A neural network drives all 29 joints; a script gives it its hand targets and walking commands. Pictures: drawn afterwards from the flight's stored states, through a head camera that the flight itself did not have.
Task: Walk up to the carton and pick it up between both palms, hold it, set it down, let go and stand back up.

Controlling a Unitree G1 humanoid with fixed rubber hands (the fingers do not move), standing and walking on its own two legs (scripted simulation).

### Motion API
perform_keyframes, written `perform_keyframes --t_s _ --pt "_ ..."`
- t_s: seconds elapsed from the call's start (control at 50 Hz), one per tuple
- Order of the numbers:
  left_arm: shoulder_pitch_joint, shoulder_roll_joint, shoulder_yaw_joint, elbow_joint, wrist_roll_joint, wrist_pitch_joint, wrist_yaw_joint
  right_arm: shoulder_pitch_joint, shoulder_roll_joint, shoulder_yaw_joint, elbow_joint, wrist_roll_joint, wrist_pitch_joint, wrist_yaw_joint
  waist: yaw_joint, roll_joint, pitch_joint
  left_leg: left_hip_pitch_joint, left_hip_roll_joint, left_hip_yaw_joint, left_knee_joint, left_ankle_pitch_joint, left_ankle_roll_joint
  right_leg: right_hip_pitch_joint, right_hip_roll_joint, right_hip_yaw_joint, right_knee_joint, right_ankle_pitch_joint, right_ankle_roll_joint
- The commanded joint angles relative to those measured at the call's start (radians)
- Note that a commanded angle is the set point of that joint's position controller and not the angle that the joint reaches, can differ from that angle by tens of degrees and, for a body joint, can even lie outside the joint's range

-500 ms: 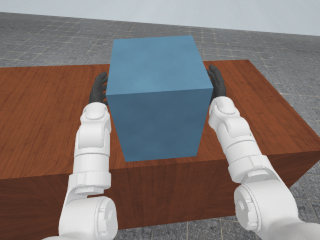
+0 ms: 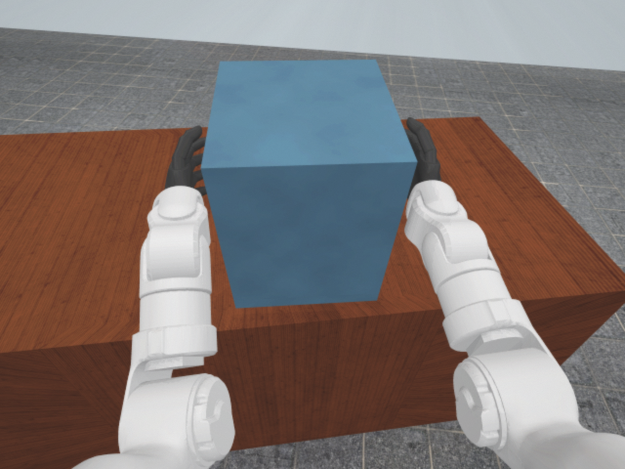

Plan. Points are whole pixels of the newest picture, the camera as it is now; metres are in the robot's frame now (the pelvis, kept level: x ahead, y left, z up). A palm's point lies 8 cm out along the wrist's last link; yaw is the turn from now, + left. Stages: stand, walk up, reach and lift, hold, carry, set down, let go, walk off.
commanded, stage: reach and lift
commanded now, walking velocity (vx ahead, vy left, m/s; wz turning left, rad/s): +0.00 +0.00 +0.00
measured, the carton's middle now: (303, 188) +0.42 -0.01 +0.16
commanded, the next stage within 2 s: hold in 0.54 s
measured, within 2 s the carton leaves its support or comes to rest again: neither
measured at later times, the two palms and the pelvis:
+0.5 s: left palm (176, 185) +0.38 +0.14 +0.20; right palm (419, 174) +0.37 -0.15 +0.21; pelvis +0.00 +0.00 +0.00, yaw +0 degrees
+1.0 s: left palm (164, 181) +0.36 +0.15 +0.22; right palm (420, 160) +0.37 -0.14 +0.23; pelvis -0.01 -0.01 +0.00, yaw +0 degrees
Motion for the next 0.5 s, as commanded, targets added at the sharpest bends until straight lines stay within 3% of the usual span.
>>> perform_keyframes --t_s 0.0,0.14,0.48 --pt "-0.696 -0.607 -0.496 -0.085 -0.142 -0.043 -0.135 -0.713 0.617 0.368 -0.274 0.069 -0.049 0.089 -0.009 0.056 -0.419 0.02 -0.059 0.023 -0.053 0.199 -0.039 0.204 0.078 -0.012 0.017 0.205 0.032" --pt "-0.698 -0.609 -0.52 -0.121 -0.148 -0.03 -0.135 -0.708 0.609 0.387 -0.296 0.089 -0.039 0.082 -0.018 0.074 -0.429 0.045 -0.057 0.016 -0.037 0.255 -0.05 0.203 0.081 -0.014 0.019 0.228 0.029" --pt "-0.725 -0.612 -0.517 -0.124 -0.149 0.002 -0.131 -0.742 0.603 0.386 -0.289 0.112 -0.013 0.079 -0.012 0.083 -0.413 0.043 -0.049 0.014 -0.042 0.253 -0.052 0.188 0.088 -0.013 0.012 0.169 0.019"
